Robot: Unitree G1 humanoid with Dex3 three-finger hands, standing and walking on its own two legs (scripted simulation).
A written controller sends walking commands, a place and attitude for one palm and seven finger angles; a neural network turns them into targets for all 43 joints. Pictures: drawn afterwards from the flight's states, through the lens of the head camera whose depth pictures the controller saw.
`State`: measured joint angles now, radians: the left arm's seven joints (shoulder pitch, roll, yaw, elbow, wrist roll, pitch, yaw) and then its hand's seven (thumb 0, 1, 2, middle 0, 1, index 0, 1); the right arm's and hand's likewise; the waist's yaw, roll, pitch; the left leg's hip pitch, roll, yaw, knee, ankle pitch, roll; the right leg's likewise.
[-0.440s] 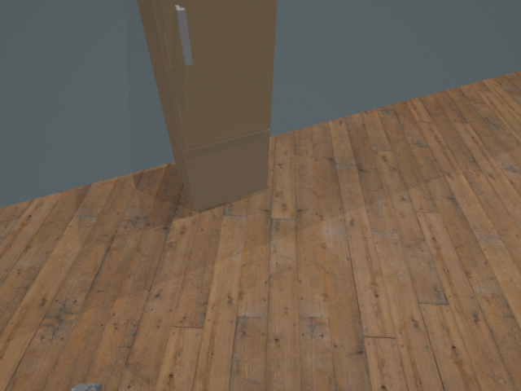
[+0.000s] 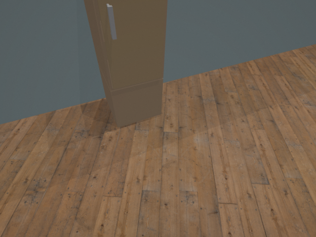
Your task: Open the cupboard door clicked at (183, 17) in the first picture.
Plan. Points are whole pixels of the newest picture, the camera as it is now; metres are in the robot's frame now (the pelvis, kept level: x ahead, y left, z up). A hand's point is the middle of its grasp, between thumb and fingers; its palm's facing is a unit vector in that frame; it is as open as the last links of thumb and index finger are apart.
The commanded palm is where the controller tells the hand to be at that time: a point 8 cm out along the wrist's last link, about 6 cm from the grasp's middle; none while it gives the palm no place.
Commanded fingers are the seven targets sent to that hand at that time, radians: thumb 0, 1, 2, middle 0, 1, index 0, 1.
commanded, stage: stand and wait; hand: left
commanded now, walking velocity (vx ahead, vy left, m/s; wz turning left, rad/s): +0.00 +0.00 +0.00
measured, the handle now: (111, 21) +1.06 +0.31 +0.09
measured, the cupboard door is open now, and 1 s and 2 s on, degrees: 0 0 0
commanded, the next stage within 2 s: look at it before walking up in 0.38 s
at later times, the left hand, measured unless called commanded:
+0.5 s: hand out of the picture +0.07 +0.24 -0.15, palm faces -0.03 -0.94 -0.34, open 7.3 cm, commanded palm none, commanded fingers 0.00 0.90 0.90 -0.20 -0.30 -0.20 -0.30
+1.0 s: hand out of the picture +0.07 +0.23 -0.15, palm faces -0.03 -0.94 -0.33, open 7.3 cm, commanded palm none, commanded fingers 0.00 0.90 0.90 -0.20 -0.30 -0.20 -0.30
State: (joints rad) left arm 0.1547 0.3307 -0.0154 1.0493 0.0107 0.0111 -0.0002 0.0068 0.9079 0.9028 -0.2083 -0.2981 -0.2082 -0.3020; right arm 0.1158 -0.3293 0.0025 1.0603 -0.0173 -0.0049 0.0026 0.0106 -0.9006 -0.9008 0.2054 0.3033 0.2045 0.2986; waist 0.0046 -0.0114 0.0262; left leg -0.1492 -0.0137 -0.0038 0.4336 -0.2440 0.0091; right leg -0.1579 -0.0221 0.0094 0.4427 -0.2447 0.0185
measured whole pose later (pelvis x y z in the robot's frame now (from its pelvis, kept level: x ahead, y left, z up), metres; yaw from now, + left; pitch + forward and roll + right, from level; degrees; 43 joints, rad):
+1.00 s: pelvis +0.00 -0.01 +0.00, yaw +0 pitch -2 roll +0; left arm 0.14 0.34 -0.01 1.09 0.01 0.00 0.00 0.01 0.91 0.90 -0.21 -0.30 -0.21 -0.30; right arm 0.11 -0.34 0.01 1.11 -0.01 -0.01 0.00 0.01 -0.90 -0.90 0.20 0.30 0.20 0.30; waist 0.00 -0.01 0.03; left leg -0.12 0.01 -0.01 0.37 -0.21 -0.01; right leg -0.14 0.00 0.00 0.38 -0.21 0.00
